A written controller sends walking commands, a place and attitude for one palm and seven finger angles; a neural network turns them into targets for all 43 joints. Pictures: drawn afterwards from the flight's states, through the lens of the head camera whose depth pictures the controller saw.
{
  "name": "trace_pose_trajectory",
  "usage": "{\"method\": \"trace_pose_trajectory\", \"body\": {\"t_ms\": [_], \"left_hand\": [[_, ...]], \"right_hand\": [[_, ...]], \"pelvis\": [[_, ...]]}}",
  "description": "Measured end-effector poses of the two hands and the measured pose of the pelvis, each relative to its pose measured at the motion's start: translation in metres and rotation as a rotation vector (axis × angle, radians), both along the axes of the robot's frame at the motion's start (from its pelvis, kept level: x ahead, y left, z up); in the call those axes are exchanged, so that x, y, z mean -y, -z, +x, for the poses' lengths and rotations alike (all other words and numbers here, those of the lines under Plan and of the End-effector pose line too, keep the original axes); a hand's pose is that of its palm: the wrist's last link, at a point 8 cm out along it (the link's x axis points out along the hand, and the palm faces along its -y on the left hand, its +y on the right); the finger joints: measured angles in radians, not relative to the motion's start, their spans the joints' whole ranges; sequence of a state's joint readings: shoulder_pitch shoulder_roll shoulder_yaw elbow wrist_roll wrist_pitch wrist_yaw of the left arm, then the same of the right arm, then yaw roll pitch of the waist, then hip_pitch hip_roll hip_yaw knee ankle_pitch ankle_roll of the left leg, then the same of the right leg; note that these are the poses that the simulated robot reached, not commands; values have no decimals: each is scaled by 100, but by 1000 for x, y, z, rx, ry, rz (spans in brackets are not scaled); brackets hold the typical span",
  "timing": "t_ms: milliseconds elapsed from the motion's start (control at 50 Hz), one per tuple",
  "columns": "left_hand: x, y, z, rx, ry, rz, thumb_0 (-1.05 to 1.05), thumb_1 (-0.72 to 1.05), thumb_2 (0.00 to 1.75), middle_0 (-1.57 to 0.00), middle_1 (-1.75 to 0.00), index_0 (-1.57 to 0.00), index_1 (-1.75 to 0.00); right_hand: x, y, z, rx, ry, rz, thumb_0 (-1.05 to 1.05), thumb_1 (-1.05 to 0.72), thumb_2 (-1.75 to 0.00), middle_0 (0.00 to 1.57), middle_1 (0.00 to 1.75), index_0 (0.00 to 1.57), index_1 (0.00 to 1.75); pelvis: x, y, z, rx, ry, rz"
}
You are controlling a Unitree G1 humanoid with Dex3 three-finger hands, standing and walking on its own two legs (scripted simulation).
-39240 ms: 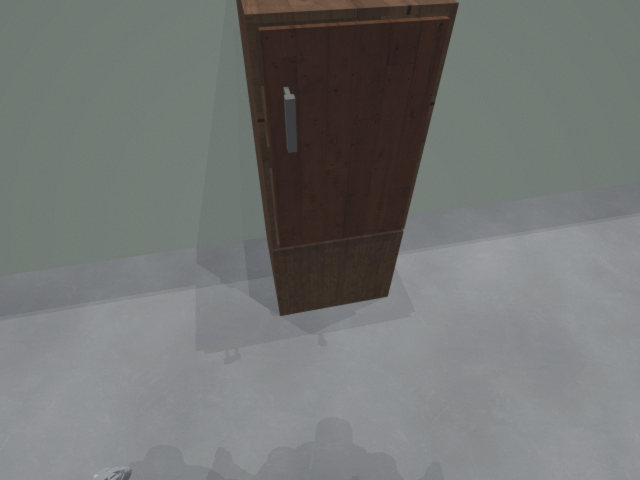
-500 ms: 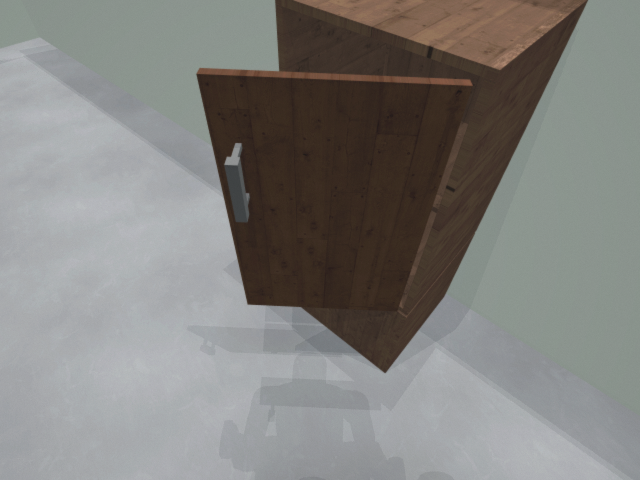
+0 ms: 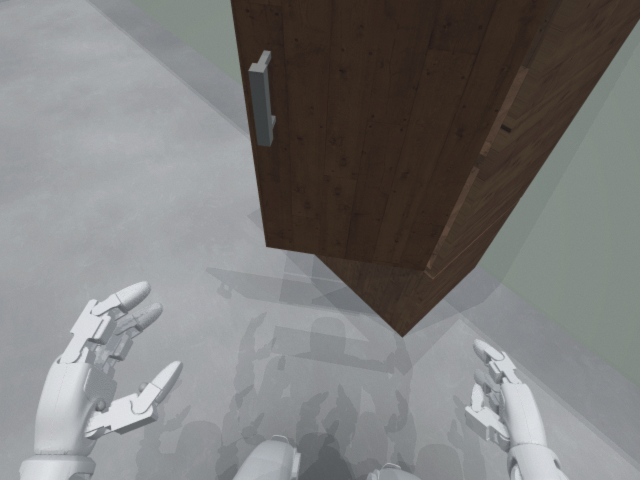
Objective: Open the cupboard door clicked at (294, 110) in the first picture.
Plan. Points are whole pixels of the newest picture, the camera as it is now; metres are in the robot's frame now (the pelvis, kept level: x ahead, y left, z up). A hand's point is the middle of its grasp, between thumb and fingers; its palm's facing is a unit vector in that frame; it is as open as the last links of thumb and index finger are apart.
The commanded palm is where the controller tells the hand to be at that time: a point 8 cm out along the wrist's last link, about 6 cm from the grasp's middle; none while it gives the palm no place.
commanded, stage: raise the hand with hooked fingers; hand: left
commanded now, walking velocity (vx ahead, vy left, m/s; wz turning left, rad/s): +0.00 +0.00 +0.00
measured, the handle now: (265, 99) +0.59 +0.17 +0.13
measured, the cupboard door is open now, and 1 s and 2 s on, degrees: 39 39 39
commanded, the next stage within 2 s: move the hooked fingers beside the handle in 1.50 s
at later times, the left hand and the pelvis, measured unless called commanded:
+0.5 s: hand (137, 317) +0.25 +0.24 +0.09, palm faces -0.05 -1.00 -0.05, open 12.6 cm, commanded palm +0.23 +0.30 +0.11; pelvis +0.00 +0.02 +0.04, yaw -2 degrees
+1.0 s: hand (63, 226) +0.31 +0.31 +0.15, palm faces +0.04 -1.00 -0.06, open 14.0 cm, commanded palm +0.28 +0.35 +0.15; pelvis +0.01 +0.04 +0.06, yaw -1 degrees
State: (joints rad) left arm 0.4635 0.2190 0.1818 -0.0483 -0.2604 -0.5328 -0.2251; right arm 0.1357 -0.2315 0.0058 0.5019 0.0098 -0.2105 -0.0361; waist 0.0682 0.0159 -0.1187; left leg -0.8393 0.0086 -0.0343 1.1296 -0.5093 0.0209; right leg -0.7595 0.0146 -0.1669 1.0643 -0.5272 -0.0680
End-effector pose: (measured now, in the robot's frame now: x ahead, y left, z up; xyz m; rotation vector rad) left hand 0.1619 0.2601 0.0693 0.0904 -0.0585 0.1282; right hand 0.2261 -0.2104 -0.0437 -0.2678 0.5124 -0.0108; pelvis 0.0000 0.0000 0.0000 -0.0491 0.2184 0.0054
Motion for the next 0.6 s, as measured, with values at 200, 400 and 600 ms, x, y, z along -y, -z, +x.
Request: {"method": "trace_pose_trajectory", "body": {"t_ms": [200, 400, 600], "left_hand": [[9, -2, 69, -212, 207, -70, 1, 17, 59, -26, -77, -25, -77], [-29, -28, 61, -81, 87, -5, 1, -6, 49, -27, -92, -26, -92], [-48, -44, 85, -44, 123, -36, 0, -30, 39, -29, -107, -28, -107]], "right_hand": [[14, 23, -90, -224, 209, 73, 1, -90, -90, 20, 30, 21, 30], [54, 2, -112, -241, 264, -64, 2, -90, -90, 20, 30, 20, 30], [26, -28, -73, -92, 215, -52, 1, -90, -90, 20, 30, 20, 30]], "pelvis": [[2, -20, 1, 19, 41, 24], [-9, -31, 5, 39, 37, 19], [-22, -42, 8, 81, 37, 10]]}}
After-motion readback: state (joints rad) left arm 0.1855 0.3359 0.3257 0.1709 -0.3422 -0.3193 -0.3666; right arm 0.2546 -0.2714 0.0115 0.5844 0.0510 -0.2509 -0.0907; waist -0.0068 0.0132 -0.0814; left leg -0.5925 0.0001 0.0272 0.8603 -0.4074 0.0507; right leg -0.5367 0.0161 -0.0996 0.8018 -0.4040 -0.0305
